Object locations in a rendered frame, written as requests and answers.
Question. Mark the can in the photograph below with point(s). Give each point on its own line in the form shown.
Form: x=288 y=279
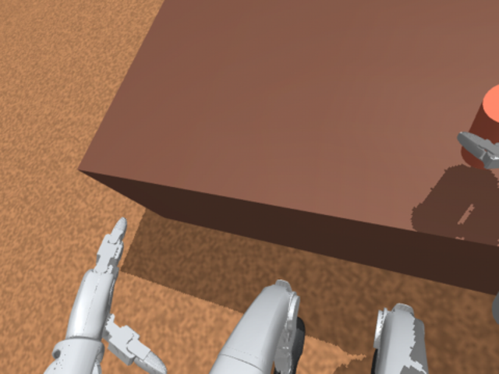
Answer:
x=485 y=125

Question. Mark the left robot hand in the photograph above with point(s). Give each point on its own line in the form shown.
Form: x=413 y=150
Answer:
x=91 y=317

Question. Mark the left robot foot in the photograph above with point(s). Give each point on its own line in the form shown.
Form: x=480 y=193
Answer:
x=297 y=348

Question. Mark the left robot arm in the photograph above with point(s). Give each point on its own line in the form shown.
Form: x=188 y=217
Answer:
x=77 y=355

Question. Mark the right robot hand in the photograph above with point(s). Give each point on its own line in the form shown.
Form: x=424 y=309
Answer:
x=483 y=149

